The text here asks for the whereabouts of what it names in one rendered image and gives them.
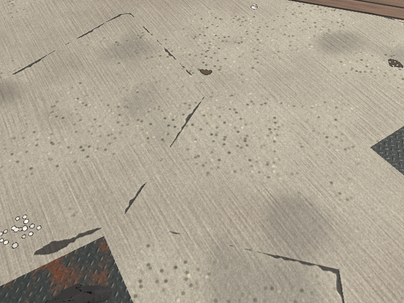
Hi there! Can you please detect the left robot hand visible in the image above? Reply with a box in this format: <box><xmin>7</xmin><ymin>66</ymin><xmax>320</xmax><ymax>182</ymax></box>
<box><xmin>45</xmin><ymin>283</ymin><xmax>112</xmax><ymax>303</ymax></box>

